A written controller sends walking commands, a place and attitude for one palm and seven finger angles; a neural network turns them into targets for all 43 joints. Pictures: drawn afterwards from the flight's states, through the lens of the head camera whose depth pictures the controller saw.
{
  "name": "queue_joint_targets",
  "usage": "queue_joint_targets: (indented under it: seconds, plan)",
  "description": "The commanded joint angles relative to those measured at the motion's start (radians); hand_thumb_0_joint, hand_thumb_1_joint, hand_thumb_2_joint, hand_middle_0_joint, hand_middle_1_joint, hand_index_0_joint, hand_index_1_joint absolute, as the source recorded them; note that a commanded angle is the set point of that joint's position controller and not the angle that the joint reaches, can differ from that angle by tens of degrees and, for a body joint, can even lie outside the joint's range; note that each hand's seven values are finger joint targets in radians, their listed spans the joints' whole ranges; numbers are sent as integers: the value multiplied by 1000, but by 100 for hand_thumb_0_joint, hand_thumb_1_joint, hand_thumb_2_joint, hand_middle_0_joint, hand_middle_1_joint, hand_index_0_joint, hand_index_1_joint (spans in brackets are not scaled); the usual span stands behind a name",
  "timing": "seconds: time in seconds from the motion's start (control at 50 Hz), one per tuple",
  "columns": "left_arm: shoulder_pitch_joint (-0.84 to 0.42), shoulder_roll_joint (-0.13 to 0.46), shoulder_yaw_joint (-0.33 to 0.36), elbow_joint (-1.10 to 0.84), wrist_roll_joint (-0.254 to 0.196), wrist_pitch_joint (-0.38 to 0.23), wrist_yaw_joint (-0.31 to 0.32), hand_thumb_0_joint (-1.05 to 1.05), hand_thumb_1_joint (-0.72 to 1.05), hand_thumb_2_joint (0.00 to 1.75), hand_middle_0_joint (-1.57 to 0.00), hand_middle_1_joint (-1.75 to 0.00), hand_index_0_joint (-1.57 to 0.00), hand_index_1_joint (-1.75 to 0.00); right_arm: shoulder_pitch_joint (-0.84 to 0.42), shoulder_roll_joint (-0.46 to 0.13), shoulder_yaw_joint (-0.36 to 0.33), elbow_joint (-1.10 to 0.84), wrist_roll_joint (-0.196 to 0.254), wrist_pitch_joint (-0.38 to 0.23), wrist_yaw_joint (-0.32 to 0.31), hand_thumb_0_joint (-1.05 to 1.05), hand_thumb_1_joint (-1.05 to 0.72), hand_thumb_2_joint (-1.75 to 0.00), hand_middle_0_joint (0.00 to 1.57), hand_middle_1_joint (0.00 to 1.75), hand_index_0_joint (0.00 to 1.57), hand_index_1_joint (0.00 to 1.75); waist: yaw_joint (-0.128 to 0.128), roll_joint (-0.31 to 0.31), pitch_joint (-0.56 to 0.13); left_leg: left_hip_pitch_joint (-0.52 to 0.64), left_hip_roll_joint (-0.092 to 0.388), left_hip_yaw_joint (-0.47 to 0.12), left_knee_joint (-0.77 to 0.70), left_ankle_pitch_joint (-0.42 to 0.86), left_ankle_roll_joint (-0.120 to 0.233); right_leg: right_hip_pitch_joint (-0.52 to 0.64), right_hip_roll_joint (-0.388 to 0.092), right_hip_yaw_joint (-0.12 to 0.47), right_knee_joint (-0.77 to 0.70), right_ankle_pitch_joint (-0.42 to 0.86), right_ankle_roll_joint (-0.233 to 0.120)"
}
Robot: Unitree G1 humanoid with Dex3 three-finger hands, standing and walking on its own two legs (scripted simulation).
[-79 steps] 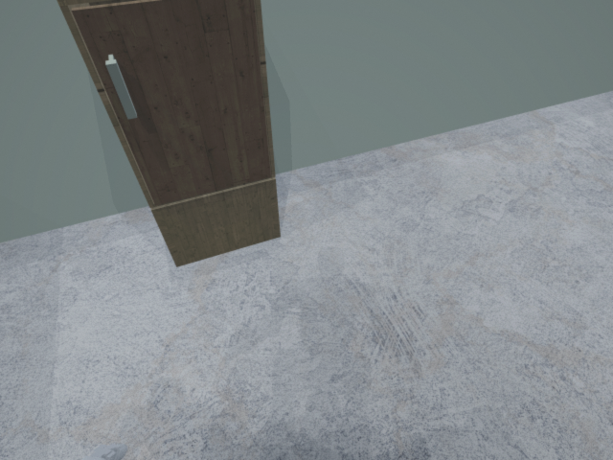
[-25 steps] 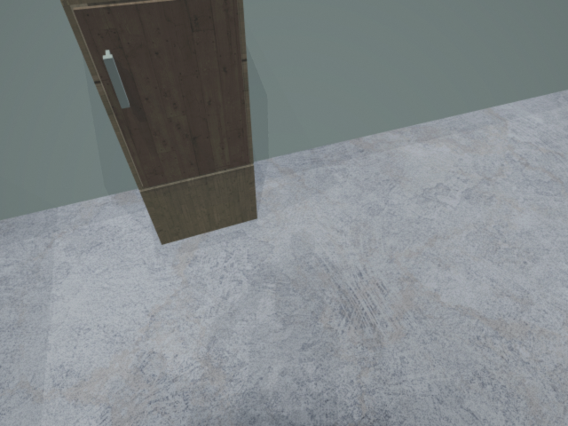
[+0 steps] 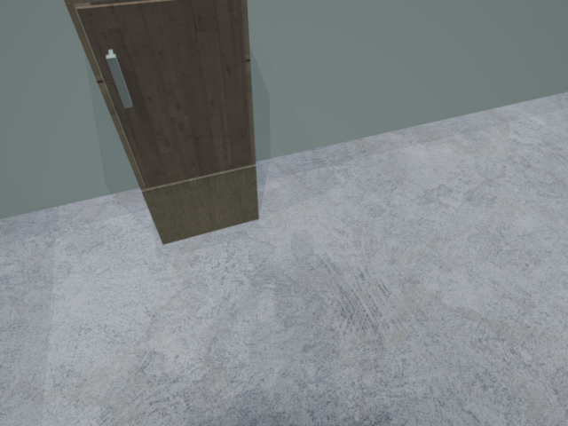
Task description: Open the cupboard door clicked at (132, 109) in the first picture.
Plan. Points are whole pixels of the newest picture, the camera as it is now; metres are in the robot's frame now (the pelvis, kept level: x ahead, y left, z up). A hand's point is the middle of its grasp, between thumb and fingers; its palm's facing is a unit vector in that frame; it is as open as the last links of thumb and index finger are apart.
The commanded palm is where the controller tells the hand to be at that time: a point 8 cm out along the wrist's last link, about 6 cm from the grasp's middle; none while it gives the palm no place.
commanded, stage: look at it before walking up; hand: left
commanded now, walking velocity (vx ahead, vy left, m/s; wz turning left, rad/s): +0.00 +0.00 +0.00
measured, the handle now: (119, 78) +0.93 +0.52 +0.01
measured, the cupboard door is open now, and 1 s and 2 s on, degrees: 0 0 0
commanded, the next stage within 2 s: walk to a spot facing it in 0.06 s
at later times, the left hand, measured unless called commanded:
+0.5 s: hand out of the picture +0.03 +0.18 -0.19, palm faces -0.02 -0.98 -0.19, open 7.4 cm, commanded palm none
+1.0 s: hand (207, 328) +0.32 +0.17 -0.18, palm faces -0.15 -0.97 -0.18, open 7.4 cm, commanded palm none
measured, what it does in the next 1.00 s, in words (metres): walks ahead: left foot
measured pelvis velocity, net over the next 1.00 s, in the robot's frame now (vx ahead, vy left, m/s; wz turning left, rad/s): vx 0.20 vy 0.01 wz -0.12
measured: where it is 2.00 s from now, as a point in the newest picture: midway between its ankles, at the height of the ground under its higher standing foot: outside the picture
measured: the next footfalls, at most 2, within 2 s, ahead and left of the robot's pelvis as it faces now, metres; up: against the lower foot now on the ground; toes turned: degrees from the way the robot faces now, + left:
left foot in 0.64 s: +0.13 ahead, +0.12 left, +0.00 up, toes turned +4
right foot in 1.04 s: +0.34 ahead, -0.13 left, +0.00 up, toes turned -14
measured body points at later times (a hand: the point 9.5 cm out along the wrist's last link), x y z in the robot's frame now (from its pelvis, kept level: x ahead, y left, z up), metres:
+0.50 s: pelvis +0.05 +0.00 -0.02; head +0.05 +0.00 +0.43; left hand +0.03 +0.24 -0.18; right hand +0.04 -0.25 -0.17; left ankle +0.00 +0.12 -0.74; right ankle +0.00 -0.12 -0.75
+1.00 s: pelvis +0.20 +0.01 -0.01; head +0.24 +0.01 +0.43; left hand +0.33 +0.23 -0.17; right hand +0.08 -0.16 -0.17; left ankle +0.09 +0.11 -0.75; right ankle +0.29 -0.12 -0.72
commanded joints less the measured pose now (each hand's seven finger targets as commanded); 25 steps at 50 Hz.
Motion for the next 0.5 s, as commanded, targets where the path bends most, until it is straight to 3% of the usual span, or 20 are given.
queue_joint_targets:
  seconds: [0.0, 0.14, 0.18, 0.24, 0.26, 0.3, 0.36, 0.4, 0.44, 0.46, 0.48]
  plan:
    - [-39, 207, 45, -64, -5, -23, 14, 0, 90, 90, -20, -30, -20, -30, -44, -207, -39, -58, 5, -26, -15, 0, -90, -90, 20, 30, 20, 30, -4, 7, -72, 25, 114, -91, -51, 162, 35, 1, -116, 94, -55, 143, -25]
    - [-39, 209, 44, -63, -5, -23, 14, 0, 90, 90, -20, -30, -20, -30, -49, -207, -38, -58, 5, -26, -14, 0, -90, -90, 20, 30, 20, 30, -4, 6, -60, 24, 113, -90, -63, 149, 35, -4, -117, 94, -61, 131, -24]
    - [32, 82, 17, -29, -6, -3, 17, 0, 90, 90, -20, -30, -20, -30, 12, -80, -8, -29, -4, -8, -9, 0, -90, -90, 20, 30, 20, 30, -3, -1, -67, 24, 104, -63, -48, 22, 16, -17, -108, 93, -59, -17, -8]
    - [78, 83, 25, -29, 4, 11, 5, 0, 90, 90, -20, -30, -20, -30, 58, -83, -17, -25, -12, 3, -4, 0, -90, -90, 20, 30, 20, 30, -3, -2, 15, -49, 97, -61, -44, -275, 27, -107, -83, 120, -47, -288, -25]
    - [87, 81, 31, -34, 6, 12, 0, 0, 90, 90, -20, -30, -20, -30, 64, -82, -22, -30, -13, 4, -3, 0, -90, -90, 20, 30, 20, 30, -1, -10, 63, -91, 98, -67, -45, -341, 32, -135, -73, 128, -41, -336, -31]
    - [122, 68, 38, -43, 7, 8, -6, 0, 90, 90, -20, -30, -20, -30, 89, -83, -29, -33, -12, -1, -3, 0, -90, -90, 20, 30, 20, 30, 1, 5, 85, -108, 111, -79, -32, -384, 49, -163, -59, 130, -4, -356, -45]
    - [171, 38, 46, -48, 7, -7, -9, 0, 90, 90, -20, -30, -20, -30, 133, -64, -36, -39, -8, -17, -6, 0, -90, -90, 20, 30, 20, 30, 1, 27, 88, -107, 132, -83, 11, -313, 70, -169, -46, 128, 65, -274, -62]
    - [222, 25, 53, -41, 6, -17, -6, 0, 90, 90, -20, -30, -20, -30, 145, -46, -41, -44, -3, -27, -10, 0, -90, -90, 20, 30, 20, 30, 15, -5, 75, -131, 131, -59, 98, -216, 74, -126, -54, 147, 88, -196, -77]
    - [297, 36, 66, -15, 7, -29, 3, 0, 90, 90, -20, -30, -20, -30, 137, 0, -36, -58, -2, -38, -12, 0, -90, -90, 20, 30, 20, 30, 32, -106, 61, -255, 66, 45, 273, -132, 41, 15, -132, 263, 41, -57, -121]
    - [360, 58, 77, 3, 4, -35, 10, 0, 90, 90, -20, -30, -20, -30, 111, 25, -37, -73, -1, -42, -11, 0, -90, -90, 20, 30, 20, 30, 47, -180, 49, -339, 34, 111, 396, -183, 18, 89, -217, 379, -21, 23, -167]
    - [406, 61, 84, 18, 5, -44, 17, 0, 90, 90, -20, -30, -20, -30, 64, 36, -36, -96, -2, -47, -12, 0, -90, -90, 20, 30, 20, 30, 68, -211, 70, -447, 41, 113, 479, -306, 7, 156, -282, 463, -52, 180, -222]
